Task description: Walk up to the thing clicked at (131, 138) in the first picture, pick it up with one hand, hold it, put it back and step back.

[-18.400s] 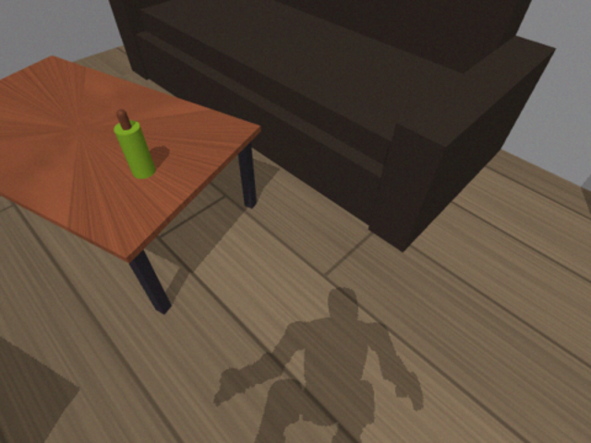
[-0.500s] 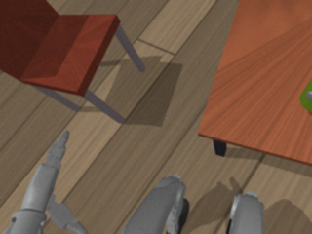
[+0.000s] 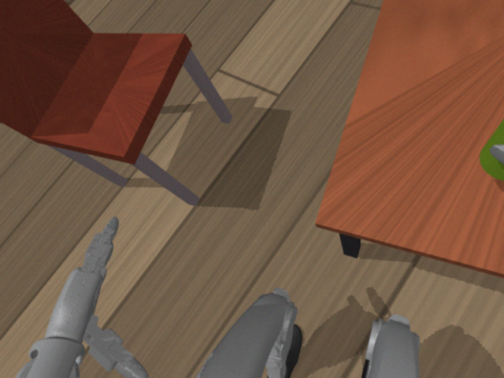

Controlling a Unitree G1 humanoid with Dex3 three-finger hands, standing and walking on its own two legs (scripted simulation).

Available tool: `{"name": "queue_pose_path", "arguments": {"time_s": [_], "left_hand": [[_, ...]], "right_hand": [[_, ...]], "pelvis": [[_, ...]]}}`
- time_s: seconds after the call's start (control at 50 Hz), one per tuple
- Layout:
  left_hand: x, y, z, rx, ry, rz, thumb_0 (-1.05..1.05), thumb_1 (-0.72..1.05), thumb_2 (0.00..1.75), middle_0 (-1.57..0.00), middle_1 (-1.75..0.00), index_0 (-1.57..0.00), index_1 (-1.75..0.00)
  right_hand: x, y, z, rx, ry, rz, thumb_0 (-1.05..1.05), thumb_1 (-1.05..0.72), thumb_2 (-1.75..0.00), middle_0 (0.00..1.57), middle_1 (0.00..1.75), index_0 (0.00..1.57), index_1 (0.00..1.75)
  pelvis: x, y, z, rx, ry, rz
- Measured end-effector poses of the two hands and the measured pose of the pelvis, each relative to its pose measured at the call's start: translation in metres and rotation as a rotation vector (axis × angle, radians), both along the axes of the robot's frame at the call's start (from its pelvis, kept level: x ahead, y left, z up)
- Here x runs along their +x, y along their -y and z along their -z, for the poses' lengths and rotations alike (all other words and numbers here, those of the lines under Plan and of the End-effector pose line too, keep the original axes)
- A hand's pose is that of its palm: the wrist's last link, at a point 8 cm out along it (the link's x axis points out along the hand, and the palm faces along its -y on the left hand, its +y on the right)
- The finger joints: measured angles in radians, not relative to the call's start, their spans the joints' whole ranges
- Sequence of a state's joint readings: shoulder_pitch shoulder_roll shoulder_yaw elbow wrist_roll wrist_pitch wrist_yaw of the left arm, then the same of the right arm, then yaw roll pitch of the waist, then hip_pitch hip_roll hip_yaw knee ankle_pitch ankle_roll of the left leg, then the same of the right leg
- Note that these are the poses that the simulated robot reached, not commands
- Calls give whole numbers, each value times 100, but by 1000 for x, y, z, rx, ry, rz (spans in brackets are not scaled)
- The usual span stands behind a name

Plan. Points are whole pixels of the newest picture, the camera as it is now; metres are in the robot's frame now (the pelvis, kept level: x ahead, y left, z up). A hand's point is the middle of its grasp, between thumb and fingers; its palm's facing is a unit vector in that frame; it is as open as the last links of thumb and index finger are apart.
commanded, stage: lift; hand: right
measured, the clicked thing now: out of the picture +0.52 -0.25 +0.00
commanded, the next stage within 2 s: hold in 1.72 s
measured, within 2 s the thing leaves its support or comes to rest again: neither
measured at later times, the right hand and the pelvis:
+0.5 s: hand out of the picture +0.48 -0.26 +0.03, palm faces +0.29 +0.96 +0.00, open 10.7 cm; pelvis +0.02 -0.01 +0.04, yaw -2 degrees
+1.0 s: hand out of the picture +0.40 -0.23 +0.10, palm faces +0.29 +0.96 +0.00, open 10.7 cm; pelvis +0.02 +0.00 +0.09, yaw -4 degrees
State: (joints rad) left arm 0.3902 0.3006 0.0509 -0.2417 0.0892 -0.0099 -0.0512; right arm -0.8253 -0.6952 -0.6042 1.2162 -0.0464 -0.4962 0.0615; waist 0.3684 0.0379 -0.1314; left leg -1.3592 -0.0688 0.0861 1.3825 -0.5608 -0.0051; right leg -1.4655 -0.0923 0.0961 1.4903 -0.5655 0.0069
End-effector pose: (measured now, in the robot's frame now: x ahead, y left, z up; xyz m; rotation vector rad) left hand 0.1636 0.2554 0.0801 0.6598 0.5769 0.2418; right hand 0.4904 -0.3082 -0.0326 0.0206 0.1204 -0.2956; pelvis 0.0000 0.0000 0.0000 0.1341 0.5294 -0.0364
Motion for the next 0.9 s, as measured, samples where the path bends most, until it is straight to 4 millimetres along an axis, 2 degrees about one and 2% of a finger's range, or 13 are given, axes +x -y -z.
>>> {"name": "queue_pose_path", "arguments": {"time_s": [0.2,0.34,0.62,0.9], "left_hand": [[2,-1,1,-34,-17,-25,-1,-54,7,-6,-5,-5,-5],[8,6,-2,-89,-13,-17,-1,-54,7,-6,-5,-5,-5],[16,9,-10,-196,-2,-9,-1,-55,7,-5,-5,-4,-5],[14,6,-5,-275,-21,-36,-1,-53,5,-5,-5,-4,-4]], "right_hand": [[-6,-1,-15,0,7,-2,-8,61,-92,71,116,81,121],[-21,-1,-35,-7,8,-4,-7,61,-91,71,115,81,120],[-71,-11,-88,-9,20,-5,-6,61,-91,72,115,82,120],[-119,-29,-125,-22,41,-4,-6,61,-90,72,115,82,120]], "pelvis": [[6,2,-11,-2,14,5],[11,4,-25,-10,40,12],[20,8,-58,-43,134,28],[19,7,-83,-85,228,34]]}}
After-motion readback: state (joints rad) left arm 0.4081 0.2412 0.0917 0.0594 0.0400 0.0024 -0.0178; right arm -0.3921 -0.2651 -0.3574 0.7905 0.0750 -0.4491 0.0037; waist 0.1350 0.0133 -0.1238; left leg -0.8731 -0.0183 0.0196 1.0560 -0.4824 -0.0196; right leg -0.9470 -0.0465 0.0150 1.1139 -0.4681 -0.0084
